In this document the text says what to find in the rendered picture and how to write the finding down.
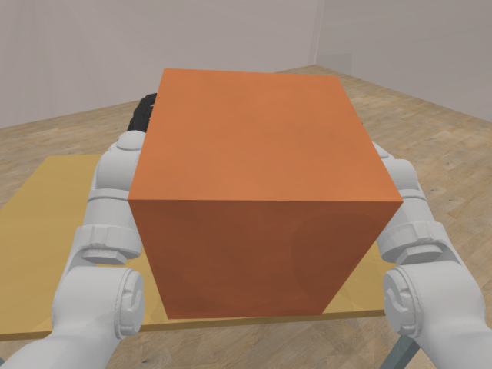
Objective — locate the right robot forearm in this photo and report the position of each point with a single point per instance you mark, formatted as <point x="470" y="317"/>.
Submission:
<point x="412" y="236"/>

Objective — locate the carton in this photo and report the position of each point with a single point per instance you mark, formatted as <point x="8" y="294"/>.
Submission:
<point x="256" y="194"/>

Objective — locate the robot left upper arm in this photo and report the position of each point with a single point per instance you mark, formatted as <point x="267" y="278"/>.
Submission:
<point x="95" y="309"/>

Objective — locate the left robot hand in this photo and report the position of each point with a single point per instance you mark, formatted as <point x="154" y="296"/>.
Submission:
<point x="142" y="113"/>

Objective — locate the left robot forearm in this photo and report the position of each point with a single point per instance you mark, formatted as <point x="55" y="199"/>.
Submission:
<point x="109" y="234"/>

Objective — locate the table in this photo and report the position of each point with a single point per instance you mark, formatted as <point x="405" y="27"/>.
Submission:
<point x="37" y="229"/>

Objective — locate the robot right upper arm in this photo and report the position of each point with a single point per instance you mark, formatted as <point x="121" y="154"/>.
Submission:
<point x="439" y="306"/>

